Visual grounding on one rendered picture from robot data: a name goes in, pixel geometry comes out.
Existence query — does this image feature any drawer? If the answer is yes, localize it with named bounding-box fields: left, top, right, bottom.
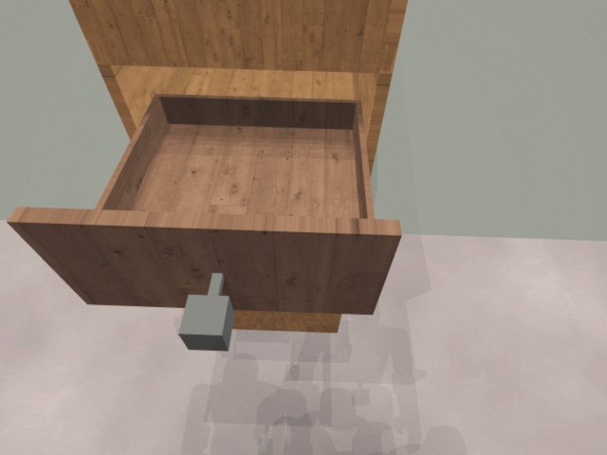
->
left=7, top=94, right=402, bottom=315

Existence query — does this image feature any handle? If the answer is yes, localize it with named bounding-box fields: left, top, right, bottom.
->
left=178, top=273, right=234, bottom=352

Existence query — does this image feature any cabinet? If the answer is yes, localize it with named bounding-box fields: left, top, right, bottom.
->
left=68, top=0, right=408, bottom=333

